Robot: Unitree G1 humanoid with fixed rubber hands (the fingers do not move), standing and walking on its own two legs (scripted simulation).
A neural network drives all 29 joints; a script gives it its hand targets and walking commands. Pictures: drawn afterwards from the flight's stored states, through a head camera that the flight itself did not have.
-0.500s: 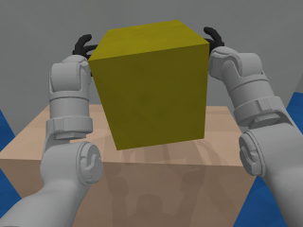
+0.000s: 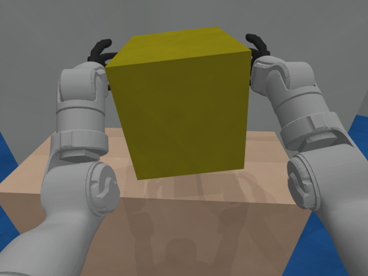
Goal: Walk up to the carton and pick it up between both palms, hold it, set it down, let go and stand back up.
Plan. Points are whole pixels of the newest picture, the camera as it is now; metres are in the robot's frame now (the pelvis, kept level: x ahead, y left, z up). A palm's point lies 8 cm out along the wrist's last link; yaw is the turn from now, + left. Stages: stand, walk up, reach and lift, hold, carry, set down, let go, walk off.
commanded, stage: hold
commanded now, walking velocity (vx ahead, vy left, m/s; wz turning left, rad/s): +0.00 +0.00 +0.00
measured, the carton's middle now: (181, 94) +0.43 -0.01 +0.28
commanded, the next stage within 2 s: none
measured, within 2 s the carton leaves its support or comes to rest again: neither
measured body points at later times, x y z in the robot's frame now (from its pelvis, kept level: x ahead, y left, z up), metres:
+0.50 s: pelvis +0.00 +0.01 +0.00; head -0.09 +0.02 +0.44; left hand +0.40 +0.16 +0.34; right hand +0.38 -0.15 +0.35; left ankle +0.00 +0.13 -0.75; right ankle +0.03 -0.10 -0.75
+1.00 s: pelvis +0.00 +0.00 +0.00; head -0.09 +0.02 +0.44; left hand +0.39 +0.16 +0.35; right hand +0.38 -0.15 +0.36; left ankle +0.00 +0.13 -0.75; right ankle +0.03 -0.10 -0.75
